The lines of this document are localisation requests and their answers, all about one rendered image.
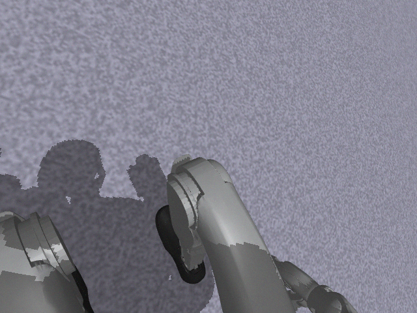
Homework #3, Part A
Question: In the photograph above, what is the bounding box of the left robot foot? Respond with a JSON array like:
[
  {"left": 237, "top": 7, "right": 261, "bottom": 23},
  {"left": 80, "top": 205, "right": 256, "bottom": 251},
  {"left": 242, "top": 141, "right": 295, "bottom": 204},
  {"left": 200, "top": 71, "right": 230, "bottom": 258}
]
[{"left": 72, "top": 266, "right": 94, "bottom": 313}]

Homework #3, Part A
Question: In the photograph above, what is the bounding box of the right robot foot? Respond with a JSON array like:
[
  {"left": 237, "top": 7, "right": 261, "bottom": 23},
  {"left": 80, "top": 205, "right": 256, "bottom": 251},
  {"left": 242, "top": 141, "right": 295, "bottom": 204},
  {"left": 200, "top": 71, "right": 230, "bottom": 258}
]
[{"left": 155, "top": 205, "right": 206, "bottom": 284}]

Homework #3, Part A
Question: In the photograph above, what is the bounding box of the right robot hand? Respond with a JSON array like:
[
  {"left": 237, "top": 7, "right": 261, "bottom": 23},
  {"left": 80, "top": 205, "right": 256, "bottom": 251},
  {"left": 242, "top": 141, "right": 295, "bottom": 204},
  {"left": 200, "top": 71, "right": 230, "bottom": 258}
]
[{"left": 271, "top": 255, "right": 320, "bottom": 311}]

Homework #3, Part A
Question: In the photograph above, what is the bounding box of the right robot arm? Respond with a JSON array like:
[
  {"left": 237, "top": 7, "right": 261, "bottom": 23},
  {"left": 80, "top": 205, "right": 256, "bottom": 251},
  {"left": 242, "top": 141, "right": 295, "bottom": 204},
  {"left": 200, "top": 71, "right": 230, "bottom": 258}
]
[{"left": 307, "top": 285, "right": 357, "bottom": 313}]

